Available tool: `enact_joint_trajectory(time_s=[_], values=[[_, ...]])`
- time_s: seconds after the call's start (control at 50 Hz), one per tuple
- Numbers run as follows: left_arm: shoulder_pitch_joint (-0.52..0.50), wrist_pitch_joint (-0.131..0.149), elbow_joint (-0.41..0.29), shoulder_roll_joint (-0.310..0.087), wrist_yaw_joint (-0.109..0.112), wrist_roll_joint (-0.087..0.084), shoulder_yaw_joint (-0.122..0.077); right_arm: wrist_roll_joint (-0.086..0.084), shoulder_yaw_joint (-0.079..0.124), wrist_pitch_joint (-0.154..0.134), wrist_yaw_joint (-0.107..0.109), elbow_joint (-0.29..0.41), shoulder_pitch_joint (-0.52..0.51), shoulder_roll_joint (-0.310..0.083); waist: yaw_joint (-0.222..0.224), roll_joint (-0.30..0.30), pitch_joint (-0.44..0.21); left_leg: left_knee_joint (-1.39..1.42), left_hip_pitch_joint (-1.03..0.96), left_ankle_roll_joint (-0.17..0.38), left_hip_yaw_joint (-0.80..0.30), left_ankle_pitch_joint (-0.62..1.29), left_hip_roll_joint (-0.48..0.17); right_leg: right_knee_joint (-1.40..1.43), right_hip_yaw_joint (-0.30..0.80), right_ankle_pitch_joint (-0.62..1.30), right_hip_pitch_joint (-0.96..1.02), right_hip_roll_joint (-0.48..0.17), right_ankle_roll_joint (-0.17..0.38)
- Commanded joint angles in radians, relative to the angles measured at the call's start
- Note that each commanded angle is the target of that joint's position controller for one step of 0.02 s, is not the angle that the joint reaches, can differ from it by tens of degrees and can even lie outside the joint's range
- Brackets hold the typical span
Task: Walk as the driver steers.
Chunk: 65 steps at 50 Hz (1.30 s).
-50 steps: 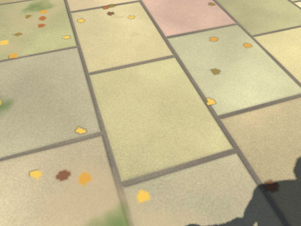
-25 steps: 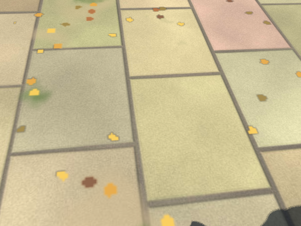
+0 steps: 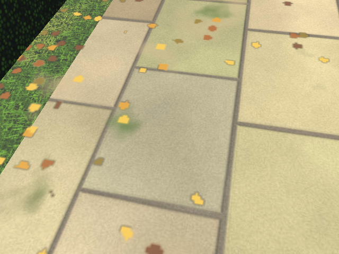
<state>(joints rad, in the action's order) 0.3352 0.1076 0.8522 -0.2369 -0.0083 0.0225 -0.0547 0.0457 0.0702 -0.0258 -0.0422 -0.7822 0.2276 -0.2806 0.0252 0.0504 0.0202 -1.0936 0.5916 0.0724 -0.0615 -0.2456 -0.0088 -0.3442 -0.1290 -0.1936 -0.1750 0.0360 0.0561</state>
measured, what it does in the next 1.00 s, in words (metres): walks ahead: left foot, then right foot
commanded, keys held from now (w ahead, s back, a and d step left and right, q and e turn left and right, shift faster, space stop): w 0.30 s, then no key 0.70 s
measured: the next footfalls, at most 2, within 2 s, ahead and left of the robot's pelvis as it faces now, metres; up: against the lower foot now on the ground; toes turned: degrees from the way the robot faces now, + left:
left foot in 0.26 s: +0.29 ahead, +0.12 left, +0.00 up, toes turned +6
right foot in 0.72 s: +0.44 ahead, -0.05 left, +0.00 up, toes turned -1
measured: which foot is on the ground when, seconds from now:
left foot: up 0.00-0.24, down 0.26-0.72, up 0.74-0.96, down 0.98-1.00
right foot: down 0.00-0.26, up 0.28-0.70, down 0.72-1.00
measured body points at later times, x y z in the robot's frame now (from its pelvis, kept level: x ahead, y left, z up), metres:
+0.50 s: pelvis +0.25 +0.05 +0.00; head +0.28 +0.07 +0.45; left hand +0.31 +0.31 -0.14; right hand +0.30 -0.20 -0.13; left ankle +0.25 +0.11 -0.74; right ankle +0.28 -0.09 -0.67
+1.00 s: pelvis +0.34 +0.03 -0.01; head +0.34 +0.03 +0.44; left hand +0.37 +0.26 -0.16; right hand +0.35 -0.20 -0.17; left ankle +0.32 +0.15 -0.75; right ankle +0.40 -0.05 -0.74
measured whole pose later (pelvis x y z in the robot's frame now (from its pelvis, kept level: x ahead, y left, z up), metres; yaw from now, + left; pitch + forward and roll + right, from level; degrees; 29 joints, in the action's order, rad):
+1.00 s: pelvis +0.34 +0.03 -0.01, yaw +2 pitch -2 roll +0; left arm 0.24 0.00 1.03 -0.16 0.04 0.00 0.00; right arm 0.02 0.00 0.01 0.04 -1.10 0.27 -0.16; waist 0.00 0.02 0.04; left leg -0.49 0.17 0.01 -0.01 -0.28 -0.01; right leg -0.45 -0.09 -0.15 -0.27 0.04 0.07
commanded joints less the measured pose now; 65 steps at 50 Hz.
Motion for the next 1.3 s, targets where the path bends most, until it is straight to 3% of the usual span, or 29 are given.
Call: enact_joint_trajectory(time_s=[0.02,0.1,0.2,0.22,0.24,0.26,0.28,0.3,0.32,0.34,0.36,0.4,0.48,0.58,0.66,0.7,0.72,0.74,0.76,0.78,0.82,0.88,0.94,0.98,1.0,1.02,1.06,1.12,1.3], values=[[0.021,0.024,-0.024,-0.073,-0.008,-0.002,-0.006,0.001,-0.014,-0.005,-0.012,0.058,-0.006,0.006,-0.034,-0.113,0.024,0.102,0.091,-0.014,-0.021,0.103,-0.034,0.212,0.196,0.207,0.026,-0.268,0.137],[0.071,0.014,0.010,-0.095,-0.009,-0.012,-0.006,-0.006,-0.041,-0.017,-0.026,0.100,-0.175,0.031,0.000,-0.119,0.037,0.364,-0.020,-0.023,0.100,0.223,-0.039,0.208,0.098,0.292,0.008,-0.225,0.111],[0.165,-0.012,0.071,-0.134,0.002,-0.007,-0.010,-0.005,-0.041,-0.025,-0.009,0.121,-0.254,0.002,0.019,-0.131,0.051,0.511,-0.075,0.018,0.148,0.090,-0.010,0.118,0.113,0.460,0.175,-0.285,0.110],[0.168,-0.018,0.080,-0.140,0.005,-0.008,-0.010,-0.002,-0.037,-0.030,-0.003,0.107,-0.218,-0.004,0.000,-0.138,0.031,0.544,-0.141,0.034,0.160,0.055,0.017,0.047,0.101,0.587,0.196,-0.283,0.103],[0.167,-0.026,0.089,-0.144,0.007,-0.012,-0.009,0.004,-0.029,-0.038,0.004,0.070,-0.114,-0.013,-0.051,-0.126,-0.023,0.613,-0.281,0.056,0.174,0.071,0.051,-0.088,0.072,0.694,0.192,-0.261,0.088],[0.168,-0.029,0.088,-0.130,0.009,-0.016,-0.002,0.016,-0.012,-0.050,0.015,0.010,0.050,-0.052,-0.112,-0.098,-0.123,0.626,-0.516,0.086,0.143,0.083,0.038,-0.276,0.038,0.642,0.100,-0.223,0.067],[0.154,-0.026,0.038,-0.073,0.006,-0.031,0.016,0.039,0.013,-0.056,0.030,-0.019,0.221,-0.142,-0.174,0.025,-0.262,0.651,-0.814,0.161,-0.159,-0.047,-0.218,-0.591,-0.006,0.301,-0.166,-0.164,0.031],[0.216,-0.026,0.019,-0.028,0.001,-0.036,0.022,0.014,0.032,-0.046,0.038,-0.033,0.259,-0.207,-0.144,0.195,-0.338,0.774,-0.952,0.266,-0.575,-0.027,-0.436,-0.877,0.020,-0.347,-0.444,-0.010,0.008],[0.123,-0.033,0.023,-0.118,0.010,-0.017,-0.007,-0.021,0.023,-0.040,0.040,-0.034,0.206,-0.157,-0.135,0.048,-0.222,0.777,-0.859,0.244,-0.496,0.127,-0.389,-0.932,0.130,-0.294,-0.524,-0.059,0.015],[0.074,-0.028,0.007,-0.095,0.008,-0.020,-0.003,-0.028,0.007,-0.046,0.038,-0.034,0.128,-0.106,-0.091,0.023,-0.109,0.780,-0.725,0.221,-0.336,0.370,-0.349,-0.905,0.141,-0.217,-0.509,-0.087,0.016],[0.065,-0.029,0.018,-0.071,0.008,-0.017,0.001,-0.028,-0.007,-0.055,0.033,-0.036,0.081,-0.054,-0.053,-0.015,-0.060,0.786,-0.621,0.181,-0.217,0.588,-0.295,-0.846,0.145,-0.182,-0.453,-0.110,0.010],[0.112,-0.058,0.047,-0.040,0.005,0.004,0.003,-0.035,-0.023,-0.065,0.035,-0.047,0.035,0.000,0.006,0.009,-0.043,0.812,-0.496,0.137,-0.086,0.736,-0.231,-0.773,0.138,-0.164,-0.342,-0.120,-0.020],[0.090,-0.084,0.053,-0.013,-0.004,0.010,0.002,-0.037,-0.024,-0.077,0.042,-0.097,0.064,-0.028,0.036,0.024,-0.045,0.833,-0.442,0.141,0.026,0.891,-0.191,-0.672,0.108,-0.060,-0.301,-0.083,-0.047],[-0.061,-0.088,0.032,-0.002,0.010,0.002,0.019,-0.031,-0.035,-0.062,0.049,-0.159,0.120,-0.025,-0.011,0.056,-0.029,0.814,-0.446,0.116,0.083,0.849,-0.160,-0.408,0.069,0.074,-0.233,-0.067,-0.034],[-0.076,-0.079,0.047,-0.018,0.028,0.000,0.020,-0.029,-0.037,-0.047,0.058,-0.201,0.139,-0.030,-0.021,0.043,-0.013,0.741,-0.482,0.112,0.036,0.769,-0.194,-0.283,0.076,0.041,-0.166,-0.052,0.002],[-0.012,-0.062,0.083,-0.018,0.035,0.005,0.019,-0.037,-0.039,-0.039,0.066,-0.216,0.126,-0.025,0.015,-0.009,-0.011,0.648,-0.460,0.067,0.030,0.608,-0.159,-0.085,0.089,0.186,-0.032,-0.054,0.022],[0.040,-0.046,0.100,-0.076,0.040,0.009,0.007,-0.033,-0.042,-0.042,0.069,-0.219,0.166,-0.012,0.007,-0.082,-0.059,0.572,-0.414,0.028,0.045,0.415,-0.109,-0.077,0.186,0.507,0.099,-0.156,0.032],[0.056,-0.044,0.103,-0.122,0.041,0.004,0.002,-0.040,-0.055,-0.035,0.071,-0.245,0.297,0.052,-0.051,-0.209,-0.123,0.479,-0.348,-0.001,0.093,-0.024,-0.022,-0.120,0.324,0.842,0.199,-0.323,0.128],[0.059,-0.056,0.106,-0.089,0.039,-0.013,0.009,-0.048,-0.051,-0.010,0.078,-0.283,0.317,0.048,-0.013,-0.243,-0.157,0.402,-0.345,-0.012,0.104,-0.271,0.036,-0.084,0.414,0.800,0.164,-0.389,0.234],[0.039,-0.062,0.105,-0.060,0.038,-0.009,0.020,-0.042,-0.041,0.006,0.081,-0.270,0.246,0.013,-0.005,-0.216,-0.104,0.348,-0.301,-0.017,0.076,-0.360,0.041,-0.023,0.449,0.640,0.113,-0.383,0.252],[-0.028,-0.073,0.104,-0.050,0.047,0.001,0.029,-0.031,-0.038,0.027,0.073,-0.257,0.151,0.024,-0.020,-0.173,-0.049,0.310,-0.296,-0.030,0.046,-0.335,0.024,0.060,0.415,0.383,0.016,-0.340,0.213],[-0.101,-0.083,0.111,-0.039,0.054,-0.004,0.035,-0.029,-0.052,0.043,0.072,-0.295,0.175,0.078,-0.061,-0.149,-0.032,0.424,-0.393,-0.053,0.055,-0.209,0.015,0.098,0.309,0.192,-0.076,-0.251,0.129],[-0.114,-0.095,0.131,-0.047,0.052,-0.018,0.032,-0.030,-0.058,0.047,0.080,-0.331,0.194,0.088,-0.071,-0.129,-0.024,0.613,-0.482,-0.056,0.080,-0.032,0.022,0.089,0.268,-0.037,-0.121,-0.204,0.085],[-0.093,-0.103,0.145,-0.046,0.046,-0.023,0.027,-0.017,-0.061,0.041,0.082,-0.324,0.165,0.062,-0.048,-0.109,0.026,0.712,-0.502,-0.046,0.012,0.023,-0.036,0.109,0.276,-0.237,-0.186,-0.179,0.024],[-0.078,-0.108,0.149,-0.037,0.042,-0.028,0.024,-0.018,-0.060,0.037,0.082,-0.320,0.148,0.040,-0.025,-0.080,0.070,0.726,-0.424,-0.035,-0.019,-0.043,-0.055,0.118,0.257,-0.244,-0.183,-0.147,0.004],[-0.076,-0.110,0.158,-0.024,0.039,-0.027,0.025,-0.027,-0.061,0.032,0.080,-0.331,0.143,0.046,-0.021,-0.022,0.103,0.749,-0.333,-0.029,-0.028,-0.088,-0.057,0.093,0.225,-0.181,-0.120,-0.126,-0.001],[-0.044,-0.107,0.183,-0.006,0.037,-0.016,0.028,-0.033,-0.066,0.017,0.082,-0.336,0.129,0.063,-0.006,0.010,0.083,0.793,-0.302,-0.031,-0.040,-0.066,-0.068,0.029,0.207,-0.054,-0.024,-0.120,0.002],[-0.030,-0.099,0.207,-0.004,0.035,-0.013,0.030,-0.036,-0.066,0.006,0.088,-0.339,0.129,0.061,-0.002,-0.015,0.049,0.802,-0.331,-0.024,-0.044,-0.015,-0.075,0.007,0.200,0.026,0.012,-0.121,0.005],[-0.009,-0.099,0.258,0.018,0.041,-0.014,0.042,-0.035,-0.070,0.007,0.088,-0.359,0.167,0.077,-0.013,-0.045,0.063,0.804,-0.361,-0.014,-0.035,0.010,-0.075,0.010,0.196,0.039,-0.006,-0.121,-0.008]])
